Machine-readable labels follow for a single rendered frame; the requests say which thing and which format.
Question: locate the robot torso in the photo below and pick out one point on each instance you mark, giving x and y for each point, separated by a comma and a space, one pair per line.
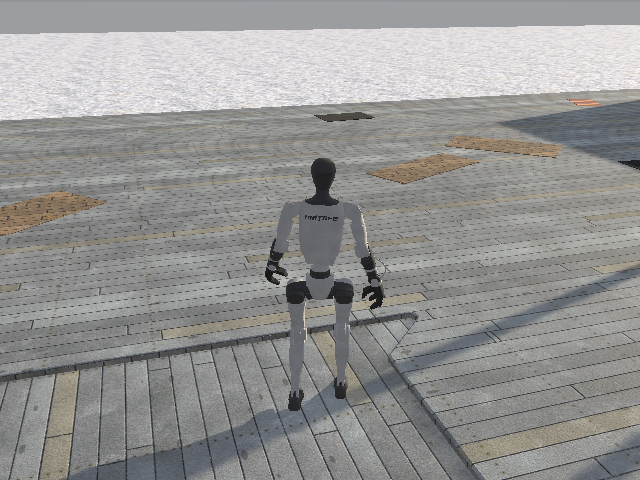
320, 237

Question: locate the right robot foot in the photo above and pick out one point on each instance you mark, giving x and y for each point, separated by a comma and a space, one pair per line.
340, 391

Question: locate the robot right upper arm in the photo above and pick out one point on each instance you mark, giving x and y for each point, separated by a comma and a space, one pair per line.
353, 212

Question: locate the left robot forearm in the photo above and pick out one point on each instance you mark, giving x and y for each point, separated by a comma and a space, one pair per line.
274, 258

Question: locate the robot right hand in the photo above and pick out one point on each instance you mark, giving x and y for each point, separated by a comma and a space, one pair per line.
378, 293

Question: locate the robot left upper arm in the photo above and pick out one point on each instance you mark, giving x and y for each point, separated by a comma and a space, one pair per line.
289, 211

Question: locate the right robot forearm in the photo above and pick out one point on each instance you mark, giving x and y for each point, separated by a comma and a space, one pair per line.
371, 269

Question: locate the robot left hand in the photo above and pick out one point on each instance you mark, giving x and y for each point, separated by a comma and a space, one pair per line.
279, 270

